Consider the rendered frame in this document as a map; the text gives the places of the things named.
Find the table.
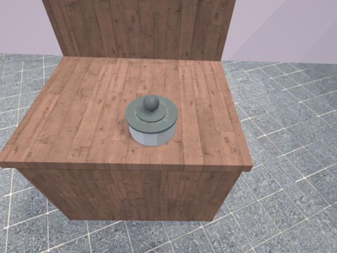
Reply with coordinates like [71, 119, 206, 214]
[0, 0, 254, 221]

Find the knob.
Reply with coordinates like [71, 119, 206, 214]
[143, 95, 159, 111]

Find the pot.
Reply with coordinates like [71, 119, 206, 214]
[128, 123, 176, 146]

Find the lid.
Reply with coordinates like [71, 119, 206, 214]
[125, 95, 178, 134]

